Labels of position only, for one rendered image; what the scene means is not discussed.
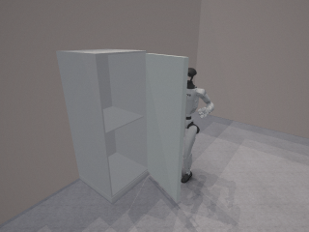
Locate left robot shin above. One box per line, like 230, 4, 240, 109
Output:
183, 153, 192, 175

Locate fridge door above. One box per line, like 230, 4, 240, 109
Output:
145, 53, 189, 201

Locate humanoid robot head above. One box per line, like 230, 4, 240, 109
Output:
186, 68, 197, 89

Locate robot left forearm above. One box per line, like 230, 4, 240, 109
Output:
207, 103, 214, 113

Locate left robot hand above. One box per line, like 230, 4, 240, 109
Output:
198, 107, 209, 118

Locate robot left upper arm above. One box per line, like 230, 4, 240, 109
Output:
195, 88, 211, 107

